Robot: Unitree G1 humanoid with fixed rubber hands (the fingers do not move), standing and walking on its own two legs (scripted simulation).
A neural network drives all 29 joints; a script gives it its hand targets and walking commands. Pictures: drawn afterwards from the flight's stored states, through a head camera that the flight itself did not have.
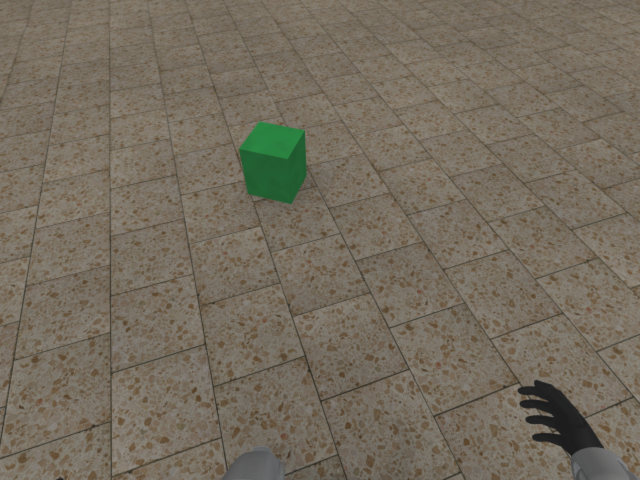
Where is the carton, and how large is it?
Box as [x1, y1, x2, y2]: [239, 122, 306, 203]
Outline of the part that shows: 259,122 239,148 248,193 291,203 306,175 304,130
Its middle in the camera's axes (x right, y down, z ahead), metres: -0.19 -0.32 +1.70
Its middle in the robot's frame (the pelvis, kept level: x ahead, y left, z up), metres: +1.40 +0.21 -0.62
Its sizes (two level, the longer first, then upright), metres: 0.210 0.200 0.250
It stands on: the floor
